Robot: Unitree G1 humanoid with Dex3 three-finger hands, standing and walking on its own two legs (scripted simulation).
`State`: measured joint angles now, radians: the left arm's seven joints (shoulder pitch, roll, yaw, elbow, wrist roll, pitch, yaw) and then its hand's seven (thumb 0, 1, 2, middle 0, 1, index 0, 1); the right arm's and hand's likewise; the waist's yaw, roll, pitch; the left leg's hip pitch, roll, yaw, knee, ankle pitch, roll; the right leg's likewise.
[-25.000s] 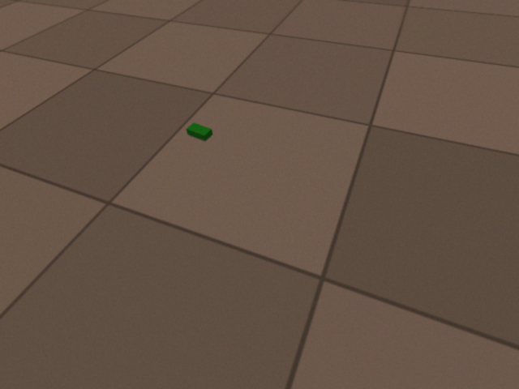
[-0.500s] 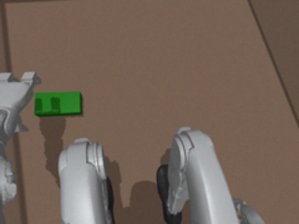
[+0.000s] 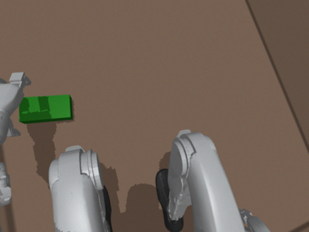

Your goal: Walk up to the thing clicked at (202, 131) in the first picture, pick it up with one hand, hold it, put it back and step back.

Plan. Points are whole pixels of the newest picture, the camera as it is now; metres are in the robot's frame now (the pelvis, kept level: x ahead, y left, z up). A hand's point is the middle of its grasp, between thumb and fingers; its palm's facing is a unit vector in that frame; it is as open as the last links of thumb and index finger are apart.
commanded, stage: rise first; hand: left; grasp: from above
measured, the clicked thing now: (47, 109) +0.46 +0.30 -0.30
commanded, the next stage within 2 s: approach in 1.64 s
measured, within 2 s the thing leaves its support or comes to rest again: neither
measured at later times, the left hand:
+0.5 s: hand (15, 114) +0.42 +0.34 -0.18, palm faces -0.45 -0.07 -0.89, open 14.2 cm
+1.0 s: hand (13, 112) +0.42 +0.34 -0.18, palm faces -0.45 -0.07 -0.89, open 14.3 cm
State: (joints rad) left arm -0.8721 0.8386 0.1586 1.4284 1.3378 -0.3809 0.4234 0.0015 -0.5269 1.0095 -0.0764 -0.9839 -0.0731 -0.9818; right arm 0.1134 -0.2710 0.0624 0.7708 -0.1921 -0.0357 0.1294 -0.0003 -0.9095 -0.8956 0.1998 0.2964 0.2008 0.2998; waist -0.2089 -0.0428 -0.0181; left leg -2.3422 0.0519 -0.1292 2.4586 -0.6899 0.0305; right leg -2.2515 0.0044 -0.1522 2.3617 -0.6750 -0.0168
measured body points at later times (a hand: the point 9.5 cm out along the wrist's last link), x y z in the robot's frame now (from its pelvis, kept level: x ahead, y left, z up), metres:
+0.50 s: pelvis +0.00 +0.00 +0.00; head +0.24 +0.09 +0.37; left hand +0.43 +0.34 -0.13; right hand +0.07 -0.27 -0.10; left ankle +0.07 +0.12 -0.28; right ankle +0.10 -0.11 -0.28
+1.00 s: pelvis +0.00 +0.00 +0.00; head +0.24 +0.09 +0.37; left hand +0.44 +0.34 -0.13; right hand +0.07 -0.27 -0.10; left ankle +0.07 +0.12 -0.28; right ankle +0.10 -0.11 -0.28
